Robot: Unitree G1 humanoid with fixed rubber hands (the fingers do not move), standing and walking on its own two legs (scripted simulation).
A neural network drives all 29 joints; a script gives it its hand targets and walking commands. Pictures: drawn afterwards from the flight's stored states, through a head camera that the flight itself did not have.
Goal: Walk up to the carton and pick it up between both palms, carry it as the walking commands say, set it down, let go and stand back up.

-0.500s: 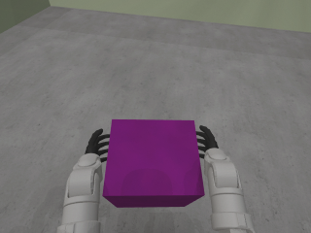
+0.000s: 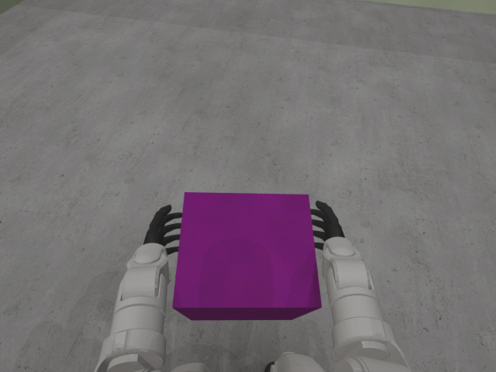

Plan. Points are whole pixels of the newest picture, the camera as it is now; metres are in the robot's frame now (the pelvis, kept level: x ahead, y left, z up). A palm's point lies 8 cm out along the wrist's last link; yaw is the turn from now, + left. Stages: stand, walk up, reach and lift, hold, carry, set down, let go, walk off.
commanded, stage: set down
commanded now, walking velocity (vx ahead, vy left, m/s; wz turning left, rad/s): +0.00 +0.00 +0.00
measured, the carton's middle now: (244, 263) +0.31 +0.01 -0.09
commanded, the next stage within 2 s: none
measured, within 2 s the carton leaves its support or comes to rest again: neither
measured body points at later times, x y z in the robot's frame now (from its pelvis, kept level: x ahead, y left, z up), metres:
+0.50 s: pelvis -0.03 +0.00 -0.05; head +0.14 -0.01 +0.37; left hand +0.32 +0.17 -0.12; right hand +0.34 -0.14 -0.12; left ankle +0.03 +0.09 -0.72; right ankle +0.08 -0.10 -0.72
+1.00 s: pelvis -0.05 -0.01 -0.10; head +0.20 +0.00 +0.27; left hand +0.31 +0.17 -0.23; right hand +0.34 -0.13 -0.23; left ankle +0.03 +0.09 -0.72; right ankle +0.08 -0.10 -0.72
